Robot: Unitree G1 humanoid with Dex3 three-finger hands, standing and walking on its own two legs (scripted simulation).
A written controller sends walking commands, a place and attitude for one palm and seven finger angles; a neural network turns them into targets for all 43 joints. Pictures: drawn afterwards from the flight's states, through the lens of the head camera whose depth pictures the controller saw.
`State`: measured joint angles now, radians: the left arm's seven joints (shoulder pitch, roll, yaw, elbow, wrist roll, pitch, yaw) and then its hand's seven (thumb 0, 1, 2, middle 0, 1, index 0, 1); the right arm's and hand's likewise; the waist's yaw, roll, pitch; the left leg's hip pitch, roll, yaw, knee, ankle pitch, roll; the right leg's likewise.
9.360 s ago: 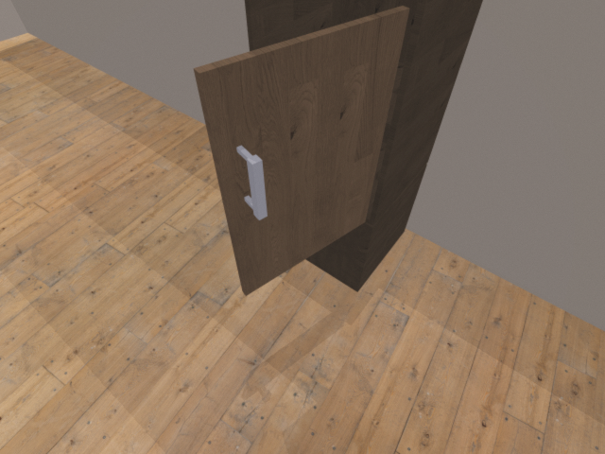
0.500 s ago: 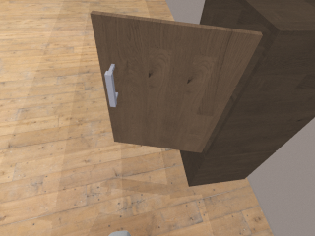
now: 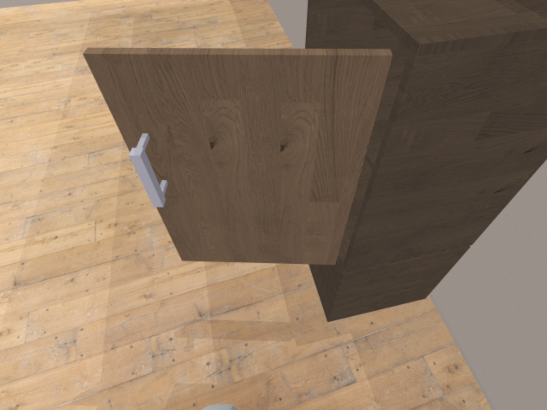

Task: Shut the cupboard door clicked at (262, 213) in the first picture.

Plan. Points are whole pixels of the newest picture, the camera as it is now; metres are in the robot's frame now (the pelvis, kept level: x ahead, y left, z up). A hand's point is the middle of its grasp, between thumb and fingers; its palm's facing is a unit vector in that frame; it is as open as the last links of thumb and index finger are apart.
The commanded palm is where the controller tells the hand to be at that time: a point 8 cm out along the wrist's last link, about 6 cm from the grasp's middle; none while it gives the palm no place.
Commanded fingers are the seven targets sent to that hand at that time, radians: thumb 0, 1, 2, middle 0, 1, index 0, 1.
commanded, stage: come to a stop and stand still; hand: left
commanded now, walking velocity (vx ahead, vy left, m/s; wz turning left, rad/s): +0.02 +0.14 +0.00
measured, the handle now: (152, 171) +0.49 +0.25 +0.04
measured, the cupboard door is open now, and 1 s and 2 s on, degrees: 75 75 75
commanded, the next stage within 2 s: look again from close up in 0.62 s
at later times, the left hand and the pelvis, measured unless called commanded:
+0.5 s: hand out of the picture -0.01 +0.25 -0.17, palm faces -0.01 -0.97 -0.25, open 7.4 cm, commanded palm none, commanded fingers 0.00 0.90 0.90 -0.20 -0.30 -0.20 -0.30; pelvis -0.02 +0.05 +0.00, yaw -1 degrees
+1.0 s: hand out of the picture +0.04 +0.21 -0.17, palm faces -0.05 -0.97 -0.23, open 7.4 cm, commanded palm none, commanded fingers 0.00 0.90 0.90 -0.20 -0.30 -0.20 -0.30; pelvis -0.01 +0.03 +0.00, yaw -2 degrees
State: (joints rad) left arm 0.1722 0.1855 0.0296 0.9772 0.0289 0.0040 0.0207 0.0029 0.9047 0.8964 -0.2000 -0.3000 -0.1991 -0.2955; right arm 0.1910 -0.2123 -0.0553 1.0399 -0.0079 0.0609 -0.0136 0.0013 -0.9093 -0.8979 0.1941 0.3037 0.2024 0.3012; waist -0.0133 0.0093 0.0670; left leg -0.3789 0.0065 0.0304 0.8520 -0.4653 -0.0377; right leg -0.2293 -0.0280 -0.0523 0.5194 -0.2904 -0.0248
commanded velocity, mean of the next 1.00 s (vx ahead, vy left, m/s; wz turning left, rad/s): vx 0.00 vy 0.01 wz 0.00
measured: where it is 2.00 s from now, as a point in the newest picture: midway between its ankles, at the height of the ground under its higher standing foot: outside the picture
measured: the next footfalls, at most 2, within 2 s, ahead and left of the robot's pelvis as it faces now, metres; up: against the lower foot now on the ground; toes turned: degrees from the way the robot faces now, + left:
left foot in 0.18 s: +0.01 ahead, +0.13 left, +0.00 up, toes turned +2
